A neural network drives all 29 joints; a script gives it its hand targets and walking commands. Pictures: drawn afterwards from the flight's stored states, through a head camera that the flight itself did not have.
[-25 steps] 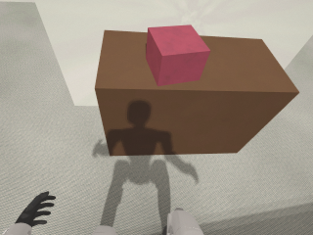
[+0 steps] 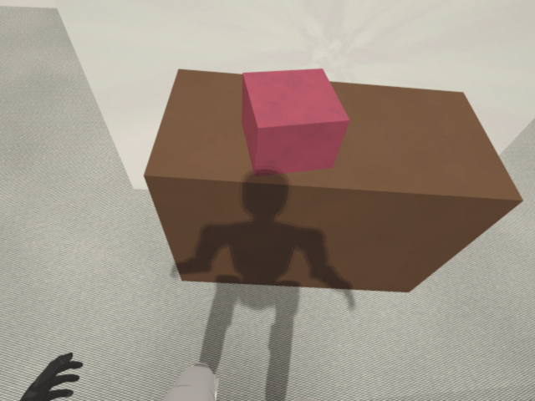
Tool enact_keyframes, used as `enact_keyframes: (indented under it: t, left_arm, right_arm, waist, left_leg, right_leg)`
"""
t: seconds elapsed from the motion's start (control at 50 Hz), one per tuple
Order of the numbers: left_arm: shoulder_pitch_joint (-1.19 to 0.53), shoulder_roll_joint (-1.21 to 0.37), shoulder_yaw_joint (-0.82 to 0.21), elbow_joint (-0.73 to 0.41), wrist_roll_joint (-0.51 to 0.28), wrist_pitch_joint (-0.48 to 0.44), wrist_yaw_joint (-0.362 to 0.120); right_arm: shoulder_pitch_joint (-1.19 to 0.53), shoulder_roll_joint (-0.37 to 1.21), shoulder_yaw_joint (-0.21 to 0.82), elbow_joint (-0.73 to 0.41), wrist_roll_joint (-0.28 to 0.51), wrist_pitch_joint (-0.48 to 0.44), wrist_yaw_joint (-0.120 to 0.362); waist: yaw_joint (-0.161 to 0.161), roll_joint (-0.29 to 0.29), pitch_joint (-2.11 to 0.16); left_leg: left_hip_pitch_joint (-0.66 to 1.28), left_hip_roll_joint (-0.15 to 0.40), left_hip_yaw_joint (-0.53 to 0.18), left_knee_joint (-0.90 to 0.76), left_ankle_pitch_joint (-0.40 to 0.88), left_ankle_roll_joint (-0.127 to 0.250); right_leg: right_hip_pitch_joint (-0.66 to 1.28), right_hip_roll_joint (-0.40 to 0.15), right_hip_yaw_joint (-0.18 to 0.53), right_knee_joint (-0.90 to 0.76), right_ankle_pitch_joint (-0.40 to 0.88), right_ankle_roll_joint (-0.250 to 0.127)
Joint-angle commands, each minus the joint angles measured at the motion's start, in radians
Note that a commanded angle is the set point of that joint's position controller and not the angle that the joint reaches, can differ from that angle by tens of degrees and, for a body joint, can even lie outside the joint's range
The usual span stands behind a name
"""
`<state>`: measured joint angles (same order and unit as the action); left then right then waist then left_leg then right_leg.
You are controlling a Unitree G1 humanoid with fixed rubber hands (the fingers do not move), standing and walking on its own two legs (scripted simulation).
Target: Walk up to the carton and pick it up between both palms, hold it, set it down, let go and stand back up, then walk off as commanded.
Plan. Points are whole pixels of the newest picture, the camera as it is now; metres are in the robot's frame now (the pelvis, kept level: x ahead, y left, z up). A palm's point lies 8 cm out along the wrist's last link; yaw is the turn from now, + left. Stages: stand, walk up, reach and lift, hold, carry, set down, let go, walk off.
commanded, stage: walk up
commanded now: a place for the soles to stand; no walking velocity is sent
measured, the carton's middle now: (289, 121) +0.70 -0.04 -0.05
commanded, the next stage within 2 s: none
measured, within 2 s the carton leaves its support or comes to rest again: neither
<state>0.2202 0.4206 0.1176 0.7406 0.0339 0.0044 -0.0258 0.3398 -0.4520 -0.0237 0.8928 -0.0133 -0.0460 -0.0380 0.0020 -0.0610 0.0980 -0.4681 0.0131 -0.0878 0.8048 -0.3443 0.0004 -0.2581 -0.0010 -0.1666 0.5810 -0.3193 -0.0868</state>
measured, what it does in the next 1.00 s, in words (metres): steps on the spot: left foot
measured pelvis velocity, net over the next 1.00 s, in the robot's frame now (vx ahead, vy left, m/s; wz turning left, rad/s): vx -0.01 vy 0.05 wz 0.08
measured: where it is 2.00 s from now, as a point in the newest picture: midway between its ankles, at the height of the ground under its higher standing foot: outside the picture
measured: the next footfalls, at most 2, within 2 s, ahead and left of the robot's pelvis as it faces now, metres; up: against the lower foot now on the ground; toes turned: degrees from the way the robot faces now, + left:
left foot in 0.08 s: +0.06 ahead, +0.17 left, +0.00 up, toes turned -1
right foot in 1.70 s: +0.15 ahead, -0.14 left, +0.00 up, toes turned +0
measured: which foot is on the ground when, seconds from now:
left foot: up 0.00-0.06, down 0.08-1.00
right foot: down 0.00-1.00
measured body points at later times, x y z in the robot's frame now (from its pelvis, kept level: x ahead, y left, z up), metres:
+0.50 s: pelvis +0.00 +0.01 +0.00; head +0.03 +0.02 +0.44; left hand +0.07 +0.35 -0.11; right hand +0.10 -0.32 -0.10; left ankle +0.03 +0.16 -0.71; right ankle +0.00 -0.10 -0.73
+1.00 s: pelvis -0.01 +0.05 +0.00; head +0.02 +0.07 +0.45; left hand +0.05 +0.38 -0.12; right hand +0.10 -0.28 -0.09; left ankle +0.02 +0.17 -0.73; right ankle +0.00 -0.09 -0.73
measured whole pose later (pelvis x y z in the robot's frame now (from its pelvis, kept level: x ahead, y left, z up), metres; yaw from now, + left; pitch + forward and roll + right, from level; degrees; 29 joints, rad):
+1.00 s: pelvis -0.01 +0.05 +0.00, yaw +4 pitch -1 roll -1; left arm 0.18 0.42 0.09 0.91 0.01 0.00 -0.01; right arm 0.18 -0.43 -0.02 0.94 -0.02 -0.03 0.00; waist 0.00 -0.03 0.10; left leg -0.32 -0.03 -0.10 0.60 -0.26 0.01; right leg -0.25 -0.05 -0.06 0.56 -0.28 0.01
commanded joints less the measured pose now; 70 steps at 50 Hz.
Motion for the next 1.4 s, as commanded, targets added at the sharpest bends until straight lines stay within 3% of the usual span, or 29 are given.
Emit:
enact_keyframes:
  t: [0.0, 0.04, 0.06, 0.08, 0.1, 0.12, 0.16, 0.22, 0.26, 0.28, 0.3, 0.32, 0.34, 0.38, 0.48, 0.52, 0.54, 0.56, 0.62, 0.68, 0.74, 0.78, 0.8, 0.84, 0.96, 1.1, 1.34, 1.36, 1.38]
  left_arm:
    - [0.022, 0.182, 0.013, -0.063, -0.048, -0.001, 0.028]
    - [-0.035, 0.171, -0.005, -0.066, -0.044, -0.002, 0.024]
    - [-0.055, 0.15, -0.004, -0.078, -0.058, 0.004, 0.023]
    - [-0.071, 0.119, -0.004, -0.091, -0.063, 0.009, 0.024]
    - [-0.055, 0.137, 0.002, -0.076, -0.073, 0.027, 0.029]
    - [-0.045, 0.156, 0.015, -0.067, -0.063, 0.03, 0.031]
    - [-0.073, 0.156, 0.008, -0.044, -0.055, 0.03, 0.022]
    - [0.058, 0.138, 0.017, 0.018, -0.041, -0.002, 0.017]
    - [0.103, 0.159, 0.012, 0.056, -0.022, -0.025, 0.032]
    - [0.083, 0.222, 0.026, 0.057, 0.005, -0.035, 0.042]
    - [-0.008, 0.318, 0.047, 0.045, -0.005, -0.039, 0.038]
    - [-0.089, 0.287, 0.036, 0.003, -0.005, -0.04, 0.035]
    - [-0.123, 0.256, 0.018, 0.033, -0.012, -0.047, 0.035]
    - [-0.136, 0.242, 0.003, 0.041, -0.012, -0.053, 0.027]
    - [-0.014, 0.211, -0.006, 0.039, -0.034, -0.032, 0.023]
    - [-0.027, 0.165, -0.019, 0.028, -0.048, -0.02, 0.025]
    - [-0.063, 0.138, -0.025, 0.021, -0.053, -0.015, 0.023]
    - [-0.031, 0.145, -0.024, 0.043, -0.06, -0.007, 0.031]
    - [-0.001, 0.145, -0.018, 0.085, -0.039, -0.019, 0.031]
    - [-0.034, 0.258, 0.004, 0.096, -0.005, -0.037, 0.032]
    - [-0.17, 0.248, -0.006, 0.075, -0.011, -0.032, 0.027]
    - [-0.157, 0.203, -0.021, 0.089, -0.02, -0.029, 0.023]
    - [-0.12, 0.163, -0.027, 0.087, -0.038, -0.029, 0.022]
    - [-0.07, 0.165, -0.028, 0.118, -0.055, -0.011, 0.025]
    - [-0.065, 0.159, -0.018, 0.148, -0.036, -0.034, 0.029]
    - [-0.111, 0.179, -0.024, 0.165, -0.018, -0.037, 0.019]
    - [-0.107, 0.181, -0.025, 0.179, -0.031, -0.033, 0.026]
    - [-0.099, 0.157, -0.024, 0.177, -0.032, -0.034, 0.024]
    - [-0.042, 0.248, 0.041, 0.121, 0.016, -0.025, -0.008]
  right_arm:
    - [0.01, -0.126, -0.043, -0.052, 0.011, -0.01, -0.005]
    - [0.082, -0.149, -0.065, -0.068, -0.007, -0.017, -0.008]
    - [0.093, -0.212, -0.069, -0.061, -0.018, -0.021, -0.012]
    - [0.055, -0.283, -0.09, -0.078, -0.017, -0.022, -0.017]
    - [0.056, -0.264, -0.072, -0.094, -0.012, -0.023, -0.016]
    - [0.013, -0.267, -0.084, -0.112, -0.009, -0.013, -0.016]
    - [-0.063, -0.239, -0.066, -0.139, -0.014, -0.005, -0.022]
    - [-0.136, -0.199, -0.061, -0.168, -0.032, 0.012, -0.002]
    - [-0.129, -0.144, -0.036, -0.166, -0.011, 0.033, 0.007]
    - [-0.107, -0.091, -0.021, -0.17, 0.002, 0.036, 0.011]
    - [-0.113, -0.149, -0.045, -0.142, -0.015, 0.045, 0.01]
    - [-0.12, -0.199, -0.064, -0.123, -0.016, 0.041, 0.006]
    - [-0.126, -0.19, -0.063, -0.108, -0.003, 0.041, 0.015]
    - [-0.081, -0.171, -0.065, -0.081, 0.004, 0.032, 0.031]
    - [-0.073, -0.111, -0.036, -0.063, 0.015, -0.009, 0.035]
    - [-0.056, -0.185, -0.059, -0.038, -0.013, -0.017, 0.016]
    - [-0.083, -0.231, -0.06, -0.039, -0.02, -0.019, 0.011]
    - [-0.141, -0.228, -0.055, -0.047, -0.002, -0.021, 0.01]
    - [-0.189, -0.201, -0.05, -0.058, 0.007, 0.003, 0.016]
    - [-0.189, -0.139, -0.031, -0.046, 0.017, 0.021, 0.025]
    - [-0.091, -0.158, -0.059, 0.017, -0.001, 0.027, 0.035]
    - [-0.073, -0.169, -0.052, 0.032, -0.004, 0.006, 0.034]
    - [-0.127, -0.194, -0.045, 0.0, -0.006, -0.006, 0.033]
    - [-0.153, -0.259, -0.047, -0.003, 0.0, -0.01, 0.026]
    - [-0.176, -0.154, -0.021, 0.019, -0.001, -0.001, 0.022]
    - [-0.239, -0.146, -0.023, 0.029, 0.008, 0.011, 0.04]
    - [-0.234, -0.155, -0.015, 0.058, 0.004, 0.0, 0.034]
    - [-0.235, -0.155, -0.018, 0.056, 0.005, -0.001, 0.034]
    - [-0.111, -0.25, -0.081, 0.046, -0.007, -0.022, 0.024]
  waist:
    - [0.041, -0.044, -0.12]
    - [-0.017, -0.018, -0.121]
    - [-0.029, 0.192, -0.14]
    - [-0.016, 0.255, -0.069]
    - [-0.016, 0.248, -0.118]
    - [-0.018, 0.29, -0.117]
    - [0.008, 0.222, -0.066]
    - [0.042, 0.324, -0.124]
    - [0.066, 0.177, -0.104]
    - [0.05, -0.039, -0.104]
    - [0.053, -0.054, -0.03]
    - [0.033, 0.055, 0.039]
    - [0.011, 0.117, 0.074]
    - [-0.009, -0.017, 0.061]
    - [0.031, -0.097, -0.194]
    - [0.027, -0.032, -0.239]
    - [0.014, 0.144, -0.207]
    - [0.034, 0.218, -0.153]
    - [0.047, 0.231, -0.135]
    - [0.03, -0.001, -0.084]
    - [-0.02, -0.03, -0.048]
    - [-0.046, 0.115, -0.055]
    - [0.011, 0.154, -0.098]
    - [0.02, 0.19, -0.164]
    - [0.024, 0.132, -0.239]
    - [0.006, 0.052, -0.112]
    - [0.009, 0.14, -0.207]
    - [0.013, 0.124, -0.215]
    - [-0.002, -0.021, -0.186]
  left_leg:
    - [0.075, -0.034, 0.166, -0.082, 0.125, 0.05]
    - [0.22, -0.014, 0.088, -0.151, 0.313, 0.076]
    - [0.236, 0.072, -0.104, -0.217, 0.534, 0.146]
    - [0.178, 0.231, -0.36, -0.306, 0.679, 0.261]
    - [0.212, 0.305, -0.463, -0.3, 0.711, 0.355]
    - [0.123, 0.318, -0.493, -0.348, 0.491, 0.374]
    - [0.072, 0.231, -0.364, -0.361, 0.318, 0.293]
    - [0.017, 0.131, -0.239, -0.293, 0.228, 0.2]
    - [-0.06, 0.07, -0.17, -0.136, 0.149, 0.134]
    - [-0.192, 0.004, -0.157, -0.035, 0.007, 0.086]
    - [-0.132, -0.066, -0.065, 0.136, -0.191, 0.048]
    - [-0.065, -0.009, -0.073, 0.198, -0.2, 0.039]
    - [-0.018, -0.014, -0.076, 0.2, -0.152, 0.034]
    - [0.06, -0.014, -0.009, 0.106, -0.133, 0.035]
    - [0.175, -0.053, 0.114, -0.278, 0.127, 0.044]
    - [0.327, 0.035, -0.033, -0.299, 0.385, 0.081]
    - [0.31, 0.168, -0.29, -0.308, 0.529, 0.147]
    - [0.237, 0.242, -0.365, -0.329, 0.536, 0.251]
    - [0.171, 0.145, -0.277, -0.322, 0.315, 0.172]
    - [0.067, -0.045, -0.076, -0.154, 0.061, 0.049]
    - [0.192, -0.034, 0.028, -0.069, -0.098, 0.043]
    - [0.259, 0.02, -0.064, -0.312, 0.14, 0.06]
    - [0.24, 0.116, -0.237, -0.359, 0.306, 0.098]
    - [0.291, 0.199, -0.433, -0.406, 0.326, 0.211]
    - [0.239, 0.097, -0.157, -0.33, 0.508, 0.08]
    - [0.133, 0.044, -0.151, -0.371, 0.07, 0.063]
    - [0.212, 0.076, -0.155, -0.359, 0.409, 0.079]
    - [0.21, 0.057, -0.158, -0.363, 0.377, 0.07]
    - [0.25, 0.086, -0.215, -0.345, -0.066, 0.11]
  right_leg:
    - [0.17, -0.268, 0.116, 0.045, 0.784, -0.007]
    - [0.014, -0.233, 0.1, 0.099, 0.584, -0.006]
    - [-0.05, -0.138, 0.101, 0.238, 0.38, 0.029]
    - [-0.135, -0.003, 0.071, 0.376, 0.041, 0.08]
    - [-0.133, 0.003, 0.17, 0.446, -0.356, 0.098]
    - [-0.117, -0.016, 0.234, 0.514, -0.393, 0.1]
    - [-0.138, -0.023, 0.204, 0.432, -0.305, 0.076]
    - [0.042, -0.017, 0.142, 0.12, -0.128, 0.071]
    - [0.195, -0.019, 0.191, -0.136, -0.043, 0.081]
    - [0.245, -0.174, 0.43, -0.252, -0.222, 0.029]
    - [0.0, -0.437, 0.637, -0.357, -0.348, -0.091]
    - [-0.104, -0.48, 0.665, -0.348, -0.231, -0.175]
    - [-0.148, -0.414, 0.521, -0.327, -0.177, -0.132]
    - [-0.114, -0.305, 0.334, -0.246, -0.054, -0.09]
    - [0.221, -0.199, 0.15, 0.045, 0.498, -0.025]
    - [0.082, -0.162, 0.119, 0.16, 0.335, 0.034]
    - [-0.036, -0.084, 0.105, 0.196, 0.126, 0.084]
    - [-0.031, -0.028, 0.137, 0.194, -0.206, 0.086]
    - [0.076, -0.058, 0.174, -0.046, -0.061, 0.062]
    - [0.095, -0.26, 0.348, -0.251, -0.117, -0.046]
    - [-0.087, -0.339, 0.358, -0.266, -0.275, -0.107]
    - [-0.106, -0.232, 0.224, -0.094, -0.04, -0.021]
    - [-0.03, -0.107, 0.12, 0.041, 0.036, 0.043]
    - [-0.04, -0.014, 0.175, 0.087, -0.216, 0.073]
    - [0.185, -0.102, 0.156, -0.099, 0.172, 0.054]
    - [0.103, -0.15, 0.208, -0.234, -0.128, 0.028]
    - [0.165, -0.129, 0.153, -0.133, 0.111, 0.049]
    - [0.17, -0.123, 0.149, -0.128, 0.119, 0.047]
    - [0.058, -0.097, 0.161, -0.07, -0.222, 0.005]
